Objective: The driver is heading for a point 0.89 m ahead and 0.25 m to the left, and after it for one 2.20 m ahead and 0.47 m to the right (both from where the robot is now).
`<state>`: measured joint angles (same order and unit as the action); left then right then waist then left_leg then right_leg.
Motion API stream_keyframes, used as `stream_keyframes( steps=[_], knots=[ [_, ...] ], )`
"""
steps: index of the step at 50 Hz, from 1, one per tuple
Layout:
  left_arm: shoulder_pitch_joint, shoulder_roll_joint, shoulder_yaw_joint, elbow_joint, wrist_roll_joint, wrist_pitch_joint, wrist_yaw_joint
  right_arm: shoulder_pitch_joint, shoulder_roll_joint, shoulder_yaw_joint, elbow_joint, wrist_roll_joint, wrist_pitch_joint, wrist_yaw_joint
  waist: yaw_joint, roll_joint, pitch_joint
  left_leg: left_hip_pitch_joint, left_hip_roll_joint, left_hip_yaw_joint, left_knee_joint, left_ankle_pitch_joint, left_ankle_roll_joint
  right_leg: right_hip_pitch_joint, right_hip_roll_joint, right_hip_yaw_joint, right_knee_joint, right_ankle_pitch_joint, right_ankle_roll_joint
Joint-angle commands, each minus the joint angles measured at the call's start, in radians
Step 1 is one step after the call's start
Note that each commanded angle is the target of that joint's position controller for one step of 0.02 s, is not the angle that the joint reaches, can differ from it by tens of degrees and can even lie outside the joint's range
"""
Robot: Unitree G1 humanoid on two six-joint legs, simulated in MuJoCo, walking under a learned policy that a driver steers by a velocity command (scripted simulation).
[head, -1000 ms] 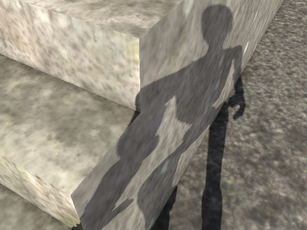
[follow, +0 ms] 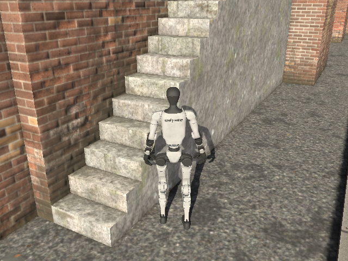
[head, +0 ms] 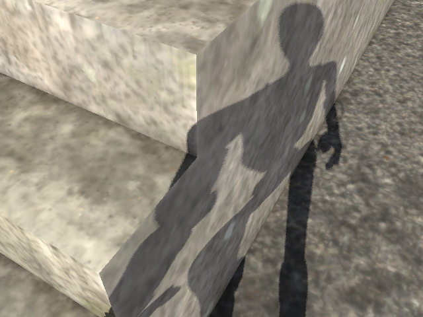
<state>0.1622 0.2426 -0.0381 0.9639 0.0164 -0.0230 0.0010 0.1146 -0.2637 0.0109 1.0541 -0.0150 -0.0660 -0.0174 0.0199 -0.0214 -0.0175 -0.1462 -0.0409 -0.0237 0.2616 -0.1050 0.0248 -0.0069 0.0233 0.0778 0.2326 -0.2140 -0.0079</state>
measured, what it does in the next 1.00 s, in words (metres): stands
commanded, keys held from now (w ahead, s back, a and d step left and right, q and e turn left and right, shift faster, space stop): w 1.00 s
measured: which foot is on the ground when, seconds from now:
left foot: down 0.00-1.00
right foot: down 0.00-1.00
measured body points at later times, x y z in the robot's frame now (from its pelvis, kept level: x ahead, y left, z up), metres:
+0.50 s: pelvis +0.00 +0.00 +0.00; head +0.00 +0.01 +0.45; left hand +0.10 +0.25 -0.14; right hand +0.12 -0.26 -0.13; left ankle +0.02 +0.10 -0.75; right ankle -0.06 -0.12 -0.75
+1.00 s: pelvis +0.00 +0.00 +0.00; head +0.00 +0.01 +0.45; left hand +0.10 +0.25 -0.14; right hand +0.12 -0.26 -0.12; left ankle +0.02 +0.10 -0.75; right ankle -0.06 -0.12 -0.75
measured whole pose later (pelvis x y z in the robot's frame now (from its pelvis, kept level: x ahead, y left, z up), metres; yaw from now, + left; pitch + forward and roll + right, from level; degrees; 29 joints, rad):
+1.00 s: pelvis +0.00 +0.00 +0.00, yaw +0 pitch -1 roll +0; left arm 0.18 0.24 -0.01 0.94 0.01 -0.02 0.00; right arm 0.10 -0.26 0.01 1.05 -0.01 -0.08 -0.02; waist 0.02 -0.02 -0.02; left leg -0.14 -0.04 -0.04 0.27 -0.11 0.02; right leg 0.00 0.02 0.08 0.22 -0.22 -0.01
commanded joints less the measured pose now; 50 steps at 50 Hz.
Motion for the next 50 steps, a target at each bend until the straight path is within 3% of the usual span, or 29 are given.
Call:
stream_keyframes(
  steps=[1,42,50],
  knots=[
    [-0.027,0.109,0.025,-0.050,-0.001,-0.009,0.005,-0.038,-0.128,-0.022,-0.045,0.001,-0.011,-0.003,0.000,0.007,-0.018,0.073,0.102,-0.104,-0.026,0.086,-0.009,-0.078,-0.083,0.058,-0.028,0.208,0.025],
    [-0.004,0.107,0.047,-0.070,-0.003,-0.007,0.008,-0.063,-0.122,-0.026,-0.052,0.006,-0.021,-0.002,0.001,0.002,-0.004,0.060,0.102,-0.118,-0.023,0.088,-0.007,-0.070,-0.085,0.056,-0.032,0.201,0.030],
    [0.004,0.094,0.045,-0.078,0.000,-0.008,0.005,-0.040,-0.125,-0.027,-0.041,0.003,-0.021,0.000,0.001,0.013,-0.025,0.071,0.108,-0.122,-0.020,0.099,-0.006,-0.054,-0.093,0.059,-0.033,0.223,0.031]
  ],
)
Keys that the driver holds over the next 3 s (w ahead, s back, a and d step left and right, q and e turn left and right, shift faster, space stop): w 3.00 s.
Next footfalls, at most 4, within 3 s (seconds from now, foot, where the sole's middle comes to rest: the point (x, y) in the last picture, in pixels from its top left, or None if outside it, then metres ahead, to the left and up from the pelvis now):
none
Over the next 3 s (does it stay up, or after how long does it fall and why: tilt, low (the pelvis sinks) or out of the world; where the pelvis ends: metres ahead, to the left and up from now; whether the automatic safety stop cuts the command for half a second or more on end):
stays up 0.01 0.00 0.00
